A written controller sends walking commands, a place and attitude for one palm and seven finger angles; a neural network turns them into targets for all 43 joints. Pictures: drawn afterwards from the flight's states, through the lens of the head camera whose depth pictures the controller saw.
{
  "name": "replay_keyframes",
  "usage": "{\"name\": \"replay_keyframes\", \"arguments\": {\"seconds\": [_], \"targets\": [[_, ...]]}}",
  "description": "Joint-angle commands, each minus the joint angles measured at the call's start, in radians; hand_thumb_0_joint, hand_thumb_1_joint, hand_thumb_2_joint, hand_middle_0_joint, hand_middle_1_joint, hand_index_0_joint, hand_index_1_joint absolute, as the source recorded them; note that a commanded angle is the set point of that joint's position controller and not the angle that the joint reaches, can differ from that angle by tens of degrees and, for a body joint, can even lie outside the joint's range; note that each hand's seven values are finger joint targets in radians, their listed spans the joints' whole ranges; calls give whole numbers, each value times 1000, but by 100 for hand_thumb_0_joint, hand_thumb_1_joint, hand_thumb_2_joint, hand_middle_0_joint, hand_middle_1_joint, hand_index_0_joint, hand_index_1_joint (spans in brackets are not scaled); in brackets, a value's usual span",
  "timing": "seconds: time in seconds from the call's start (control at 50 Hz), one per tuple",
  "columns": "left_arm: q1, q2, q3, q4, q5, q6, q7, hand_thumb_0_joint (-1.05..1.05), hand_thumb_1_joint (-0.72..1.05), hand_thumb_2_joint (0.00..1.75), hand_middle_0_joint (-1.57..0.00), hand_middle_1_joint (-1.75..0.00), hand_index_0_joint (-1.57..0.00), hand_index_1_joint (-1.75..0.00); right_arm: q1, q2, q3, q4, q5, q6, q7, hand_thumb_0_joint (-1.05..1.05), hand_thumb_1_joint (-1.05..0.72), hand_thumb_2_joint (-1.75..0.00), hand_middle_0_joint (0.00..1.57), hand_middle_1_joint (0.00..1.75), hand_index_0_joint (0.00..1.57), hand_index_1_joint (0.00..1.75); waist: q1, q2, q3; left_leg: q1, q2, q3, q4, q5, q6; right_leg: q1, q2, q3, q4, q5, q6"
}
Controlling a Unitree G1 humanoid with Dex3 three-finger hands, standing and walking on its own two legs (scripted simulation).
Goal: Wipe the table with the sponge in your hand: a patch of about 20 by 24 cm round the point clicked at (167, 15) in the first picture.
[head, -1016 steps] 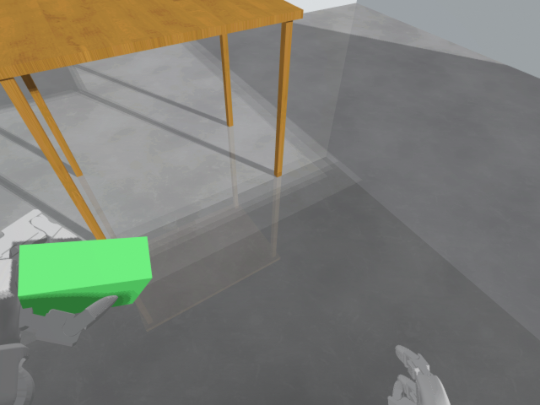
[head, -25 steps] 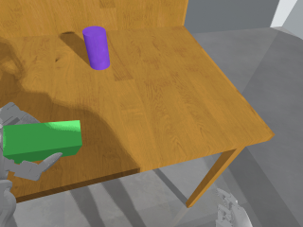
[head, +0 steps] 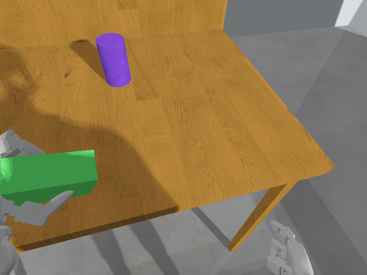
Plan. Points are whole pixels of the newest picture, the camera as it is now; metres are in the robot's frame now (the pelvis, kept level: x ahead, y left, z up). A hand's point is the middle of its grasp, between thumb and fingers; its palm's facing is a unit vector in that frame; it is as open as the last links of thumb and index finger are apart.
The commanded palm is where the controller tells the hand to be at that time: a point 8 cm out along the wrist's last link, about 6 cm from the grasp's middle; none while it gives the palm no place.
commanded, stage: shuffle to correct the standing spot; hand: left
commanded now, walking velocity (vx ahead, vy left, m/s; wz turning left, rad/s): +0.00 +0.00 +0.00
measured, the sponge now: (66, 177) +0.23 +0.22 +0.15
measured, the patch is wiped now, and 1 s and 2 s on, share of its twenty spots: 0.05 0.05 0.05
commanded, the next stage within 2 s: come to a stop and stand still in 0.86 s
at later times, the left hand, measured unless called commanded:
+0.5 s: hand (75, 170) +0.23 +0.20 +0.17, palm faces +0.33 -0.89 -0.31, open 9.2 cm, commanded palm +0.18 +0.24 +0.18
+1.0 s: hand (97, 180) +0.22 +0.16 +0.17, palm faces +0.31 -0.87 -0.37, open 9.2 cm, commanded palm +0.17 +0.20 +0.18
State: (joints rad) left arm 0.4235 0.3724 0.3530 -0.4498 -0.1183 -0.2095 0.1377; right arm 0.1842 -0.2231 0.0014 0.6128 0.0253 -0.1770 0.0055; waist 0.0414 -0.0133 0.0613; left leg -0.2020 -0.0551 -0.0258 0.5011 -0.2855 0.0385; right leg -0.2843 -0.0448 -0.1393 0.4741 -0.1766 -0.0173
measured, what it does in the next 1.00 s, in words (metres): shifts its weight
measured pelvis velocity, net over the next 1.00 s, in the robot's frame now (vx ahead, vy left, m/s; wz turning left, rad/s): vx -0.01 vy -0.06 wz -0.08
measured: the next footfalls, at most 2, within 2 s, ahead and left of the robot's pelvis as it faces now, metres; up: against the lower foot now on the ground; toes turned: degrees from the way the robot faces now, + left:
none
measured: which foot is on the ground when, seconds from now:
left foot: down 0.00-1.00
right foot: down 0.00-1.00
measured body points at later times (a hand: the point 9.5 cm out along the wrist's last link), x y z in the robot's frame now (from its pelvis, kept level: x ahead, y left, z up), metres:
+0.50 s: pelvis -0.01 -0.03 +0.00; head +0.02 -0.01 +0.44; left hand +0.21 +0.25 +0.18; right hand +0.18 -0.25 -0.07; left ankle -0.01 +0.09 -0.74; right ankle +0.05 -0.11 -0.74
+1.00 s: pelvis -0.01 -0.06 +0.00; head +0.01 -0.07 +0.44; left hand +0.20 +0.21 +0.19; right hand +0.14 -0.31 -0.09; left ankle -0.01 +0.09 -0.74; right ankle +0.05 -0.11 -0.74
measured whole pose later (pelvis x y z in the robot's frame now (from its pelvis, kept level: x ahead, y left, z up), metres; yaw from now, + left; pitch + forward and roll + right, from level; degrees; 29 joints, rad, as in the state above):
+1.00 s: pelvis -0.01 -0.06 +0.00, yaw -5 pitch +0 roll +0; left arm 0.50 0.37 0.37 -0.56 -0.12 -0.11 0.13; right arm 0.19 -0.23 -0.01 0.59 0.01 -0.07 -0.03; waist 0.00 0.00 0.05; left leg -0.23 0.06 0.01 0.54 -0.31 -0.04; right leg -0.32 0.08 -0.11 0.46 -0.15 -0.10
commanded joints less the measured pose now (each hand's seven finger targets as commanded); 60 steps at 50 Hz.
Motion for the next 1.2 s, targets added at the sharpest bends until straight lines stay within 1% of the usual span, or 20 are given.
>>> {"name": "replay_keyframes", "arguments": {"seconds": [0.0,0.1,0.14,0.2,0.3,0.36,0.54,0.56,0.74,0.76,0.84,0.88,0.92,1.06,1.08,1.1,1.12,1.14,1.16,1.18], "targets": [[-55,163,90,-204,-6,-44,16,0,10,130,-120,-160,-120,-160,-80,-124,-52,-160,8,-45,-19,0,-90,-90,20,30,20,30,-11,26,-153,-89,96,-89,-107,171,-36,196,-82,129,-61,109,4],[-68,149,79,-206,-7,-29,13,0,10,130,-120,-160,-120,-160,-95,-119,-52,-164,10,-31,-23,0,-90,-90,20,30,20,30,-13,26,-133,-75,114,-89,-118,151,-33,168,-71,137,-80,80,7],[-76,151,85,-214,-8,-26,10,0,10,130,-120,-160,-120,-160,-95,-115,-54,-168,10,-27,-23,0,-90,-90,20,30,20,30,-13,25,-142,-74,137,-94,-121,179,-37,168,-58,135,-54,109,10],[-100,148,80,-231,-5,-20,10,0,10,130,-120,-160,-120,-160,-103,-111,-51,-181,9,-12,-19,0,-90,-90,20,30,20,30,-8,92,-147,-83,184,-107,-142,219,-39,165,-31,132,4,127,19],[-116,144,76,-246,-1,-4,0,0,10,130,-120,-160,-120,-160,-108,-105,-53,-203,6,15,-6,0,-90,-90,20,30,20,30,-7,91,-140,-103,238,-96,-135,237,-32,142,-15,147,66,124,19],[-98,158,94,-284,-1,7,-2,0,10,130,-120,-160,-120,-160,-130,-99,-48,-213,11,22,-1,0,-90,-90,20,30,20,30,-11,103,-165,-93,224,-73,-120,214,-29,154,-18,158,55,140,14],[18,183,141,-312,-12,17,-9,0,10,130,-120,-160,-120,-160,-95,-97,-52,-220,-1,34,-20,0,-90,-90,20,30,20,30,-23,37,-160,-87,172,-11,-38,62,-24,124,-66,218,-67,84,-12],[34,190,148,-324,-12,20,-2,0,10,130,-120,-160,-120,-160,-109,-95,-49,-218,5,34,-24,0,-90,-90,20,30,20,30,-27,61,-168,-62,168,-5,-42,59,-22,107,-66,222,-75,64,-13],[50,169,129,-292,-8,40,-8,0,10,130,-120,-160,-120,-160,-89,-110,-57,-205,-3,41,-46,0,-90,-90,20,30,20,30,-32,-16,-153,-62,161,26,-11,14,-13,81,-75,227,-136,-46,1],[62,177,136,-290,-6,43,-2,0,10,130,-120,-160,-120,-160,-103,-108,-54,-199,1,43,-46,0,-90,-90,20,30,20,30,-33,13,-157,-40,157,28,-13,9,-10,60,-78,240,-151,-72,-1],[56,163,120,-293,-4,47,-3,0,10,130,-120,-160,-120,-160,-90,-110,-55,-198,-5,46,-48,0,-90,-90,20,30,20,30,-35,-10,-143,-59,157,30,-6,-2,-9,58,-77,227,-164,-108,6],[58,151,105,-311,-1,44,0,0,10,130,-120,-160,-120,-160,-87,-111,-48,-193,-10,50,-49,0,-90,-90,20,30,20,30,-39,36,-154,-49,163,27,-26,9,-4,66,-68,211,-157,-103,5],[49,164,116,-300,1,48,-1,0,10,130,-120,-160,-120,-160,-94,-113,-52,-196,-11,50,-50,0,-90,-90,20,30,20,30,-36,23,-133,-71,167,27,-27,-3,-4,66,-59,209,-158,-103,15],[72,159,118,-272,15,61,22,0,10,130,-120,-160,-120,-160,-104,-104,-38,-179,-2,55,-50,0,-90,-90,20,30,20,30,-39,15,-155,-13,121,31,21,5,-5,59,-106,283,-260,-205,20],[-940,938,663,-418,162,-36,-8,0,10,130,-120,-160,-120,-160,176,-103,-90,-45,-35,-10,-69,0,-90,-90,20,30,20,30,-46,-220,-30,-18,52,200,21,48,-55,-19,24,194,-332,3,232],[-469,396,325,88,81,-23,-66,0,10,130,-120,-160,-120,-160,44,-50,-64,-95,-28,-8,-72,0,-90,-90,20,30,20,30,-26,-149,-233,-39,46,143,-35,57,-10,168,-25,144,-207,70,156],[-190,261,224,170,51,-18,-81,0,10,130,-120,-160,-120,-160,17,-105,-78,-182,-7,-23,-62,0,-90,-90,20,30,20,30,32,-2,-141,-49,66,132,-31,34,-25,152,-34,280,-209,94,138],[-140,192,131,60,40,-44,-93,0,10,130,-120,-160,-120,-160,37,-115,-69,-178,-8,-14,-49,0,-90,-90,20,30,20,30,13,91,-173,-77,83,113,-70,-12,-10,205,-58,268,-163,43,120],[-41,79,45,38,17,-50,-88,0,10,130,-120,-160,-120,-160,-18,-94,-54,-177,15,-16,-31,0,-90,-90,20,30,20,30,7,216,-203,-41,130,98,-126,-18,5,215,-36,218,-64,24,99],[-63,121,59,-72,29,-59,-71,0,10,130,-120,-160,-120,-160,-13,-115,-51,-200,8,-14,-20,0,-90,-90,20,30,20,30,11,243,-176,-140,162,67,-141,-60,17,245,-29,206,8,-33,90]]}}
